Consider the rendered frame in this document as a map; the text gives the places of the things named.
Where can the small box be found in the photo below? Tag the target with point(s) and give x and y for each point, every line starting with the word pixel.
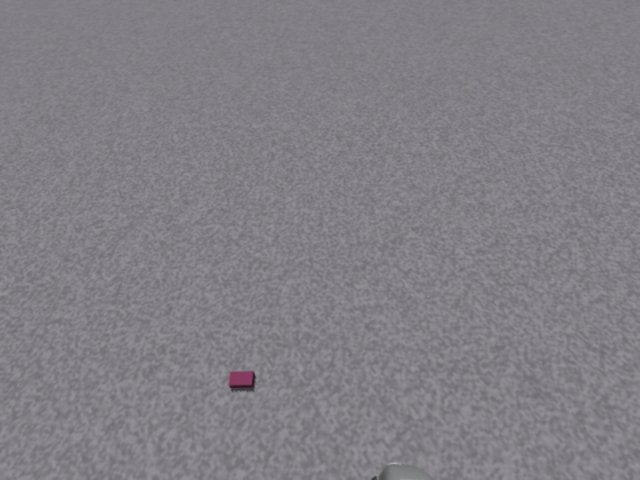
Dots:
pixel 241 379

